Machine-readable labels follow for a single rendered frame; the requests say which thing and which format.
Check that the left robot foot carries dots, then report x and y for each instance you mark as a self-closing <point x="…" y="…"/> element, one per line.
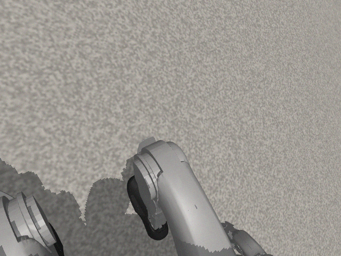
<point x="58" y="245"/>

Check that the right robot foot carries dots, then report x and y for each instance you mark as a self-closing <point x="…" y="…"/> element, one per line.
<point x="141" y="210"/>

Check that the right robot hand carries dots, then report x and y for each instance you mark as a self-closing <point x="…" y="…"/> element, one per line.
<point x="242" y="241"/>

